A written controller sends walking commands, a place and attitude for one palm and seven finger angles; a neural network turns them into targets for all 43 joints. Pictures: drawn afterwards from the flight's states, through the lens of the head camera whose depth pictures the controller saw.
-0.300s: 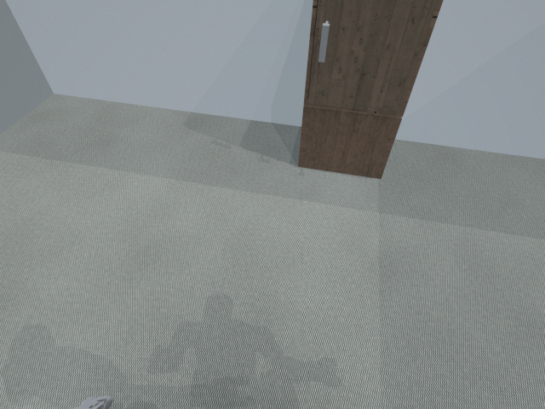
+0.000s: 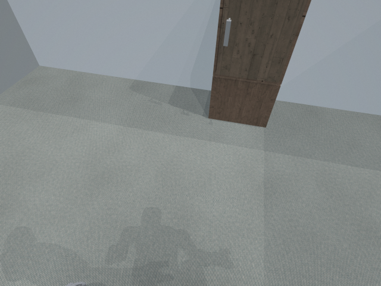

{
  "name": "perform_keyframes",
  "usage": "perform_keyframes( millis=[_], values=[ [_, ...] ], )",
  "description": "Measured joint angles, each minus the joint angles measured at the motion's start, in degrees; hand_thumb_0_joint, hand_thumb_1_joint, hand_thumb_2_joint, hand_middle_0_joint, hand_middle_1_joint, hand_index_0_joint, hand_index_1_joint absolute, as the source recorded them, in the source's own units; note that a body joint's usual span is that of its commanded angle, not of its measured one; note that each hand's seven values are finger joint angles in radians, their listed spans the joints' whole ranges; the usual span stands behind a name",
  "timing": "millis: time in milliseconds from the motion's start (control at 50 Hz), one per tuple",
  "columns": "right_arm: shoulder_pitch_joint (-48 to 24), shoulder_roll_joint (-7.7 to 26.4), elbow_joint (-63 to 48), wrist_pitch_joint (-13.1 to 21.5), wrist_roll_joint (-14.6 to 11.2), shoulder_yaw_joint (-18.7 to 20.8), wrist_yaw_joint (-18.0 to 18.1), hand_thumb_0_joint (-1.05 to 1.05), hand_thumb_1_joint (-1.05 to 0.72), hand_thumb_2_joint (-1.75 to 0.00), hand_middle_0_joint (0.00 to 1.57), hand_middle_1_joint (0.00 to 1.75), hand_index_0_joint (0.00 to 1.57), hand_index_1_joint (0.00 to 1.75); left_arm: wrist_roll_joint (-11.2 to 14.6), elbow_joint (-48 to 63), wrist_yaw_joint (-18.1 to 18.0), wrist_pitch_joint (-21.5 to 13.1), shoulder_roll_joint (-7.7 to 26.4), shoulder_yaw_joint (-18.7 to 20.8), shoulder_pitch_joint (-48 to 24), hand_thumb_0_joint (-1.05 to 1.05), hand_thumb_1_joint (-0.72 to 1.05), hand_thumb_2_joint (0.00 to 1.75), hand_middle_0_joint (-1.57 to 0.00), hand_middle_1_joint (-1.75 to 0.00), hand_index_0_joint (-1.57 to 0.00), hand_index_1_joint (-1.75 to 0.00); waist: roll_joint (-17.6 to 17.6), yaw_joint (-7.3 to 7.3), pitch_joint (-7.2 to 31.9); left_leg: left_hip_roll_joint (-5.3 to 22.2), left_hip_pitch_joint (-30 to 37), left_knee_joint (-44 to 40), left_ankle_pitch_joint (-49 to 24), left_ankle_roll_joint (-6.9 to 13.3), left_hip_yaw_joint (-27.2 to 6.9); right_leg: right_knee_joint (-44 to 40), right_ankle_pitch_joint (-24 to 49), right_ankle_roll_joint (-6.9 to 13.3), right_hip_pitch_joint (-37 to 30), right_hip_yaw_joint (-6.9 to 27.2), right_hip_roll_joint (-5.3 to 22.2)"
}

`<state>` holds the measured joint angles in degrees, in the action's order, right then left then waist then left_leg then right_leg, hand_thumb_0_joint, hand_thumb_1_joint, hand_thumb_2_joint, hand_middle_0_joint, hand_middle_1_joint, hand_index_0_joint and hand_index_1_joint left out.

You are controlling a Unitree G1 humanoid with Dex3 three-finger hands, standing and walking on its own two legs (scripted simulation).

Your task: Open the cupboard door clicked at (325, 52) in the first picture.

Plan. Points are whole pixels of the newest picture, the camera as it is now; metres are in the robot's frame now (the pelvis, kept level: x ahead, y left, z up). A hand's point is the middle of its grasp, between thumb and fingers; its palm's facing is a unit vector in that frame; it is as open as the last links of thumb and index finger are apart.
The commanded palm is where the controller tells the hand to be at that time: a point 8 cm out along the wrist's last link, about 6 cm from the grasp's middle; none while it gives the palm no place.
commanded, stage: stand and wait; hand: left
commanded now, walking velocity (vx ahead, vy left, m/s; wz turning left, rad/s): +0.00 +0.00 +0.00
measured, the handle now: (227, 31) +1.44 -0.13 -0.05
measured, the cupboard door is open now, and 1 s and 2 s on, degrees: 0 0 0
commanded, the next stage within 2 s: look at it before walking up in 0.52 s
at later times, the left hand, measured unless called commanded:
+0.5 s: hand out of the picture +0.06 +0.25 -0.15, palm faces -0.03 -0.94 -0.33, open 7.4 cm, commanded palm none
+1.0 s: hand out of the picture +0.07 +0.25 -0.15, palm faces -0.03 -0.94 -0.33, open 7.4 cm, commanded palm none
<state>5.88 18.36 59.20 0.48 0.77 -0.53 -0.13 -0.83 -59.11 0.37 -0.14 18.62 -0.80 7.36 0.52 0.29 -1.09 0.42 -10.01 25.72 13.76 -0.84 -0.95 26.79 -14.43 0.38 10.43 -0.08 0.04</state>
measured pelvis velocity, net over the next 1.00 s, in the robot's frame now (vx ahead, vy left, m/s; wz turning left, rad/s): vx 0.00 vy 0.00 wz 0.00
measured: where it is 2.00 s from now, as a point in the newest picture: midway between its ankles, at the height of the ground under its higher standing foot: outside the picture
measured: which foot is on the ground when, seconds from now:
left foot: down 0.00-1.00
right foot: down 0.00-1.00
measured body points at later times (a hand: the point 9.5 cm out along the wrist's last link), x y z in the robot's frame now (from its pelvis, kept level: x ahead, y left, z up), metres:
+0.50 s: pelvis -0.01 +0.00 +0.00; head -0.01 +0.00 +0.45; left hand +0.06 +0.30 -0.13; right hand +0.06 -0.30 -0.13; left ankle +0.00 +0.13 -0.74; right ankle +0.00 -0.11 -0.74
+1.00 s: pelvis +0.00 +0.00 +0.00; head +0.00 +0.00 +0.45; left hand +0.07 +0.30 -0.13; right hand +0.08 -0.29 -0.13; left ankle +0.00 +0.13 -0.74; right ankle +0.00 -0.11 -0.74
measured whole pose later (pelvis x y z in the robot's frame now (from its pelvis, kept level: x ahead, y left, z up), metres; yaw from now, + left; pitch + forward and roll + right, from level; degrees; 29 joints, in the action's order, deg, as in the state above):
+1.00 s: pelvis +0.00 +0.00 +0.00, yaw +0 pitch -2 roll +0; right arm 6.6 19.2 63.5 0.5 0.3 -0.5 -0.3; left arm -0.9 -62.3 0.4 -0.4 19.7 -0.5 7.7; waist 0.6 0.2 -2.1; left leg 0.6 -8.6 21.9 11.3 -0.9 -1.1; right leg 22.4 -11.7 0.3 8.8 -0.2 -0.1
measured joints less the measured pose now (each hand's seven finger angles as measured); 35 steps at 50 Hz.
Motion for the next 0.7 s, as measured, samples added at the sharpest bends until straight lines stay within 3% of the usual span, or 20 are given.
perform_keyframes(
  millis=[700],
  values=[
    [1.2,0.8,4.3,0.0,-0.3,0.0,-0.2,0.0,-0.9,-0.9,0.2,0.3,0.2,0.3,0.0,-3.1,0.1,-0.2,1.0,0.2,0.2,0.0,0.9,0.89,-0.2,-0.29,-0.2,-0.3,0.0,-0.19,-0.7,0.2,0.9,-3.2,-2.4,0.0,0.0,-3.6,2.6,-0.1,-1.0,0.0,-0.1]
  ],
)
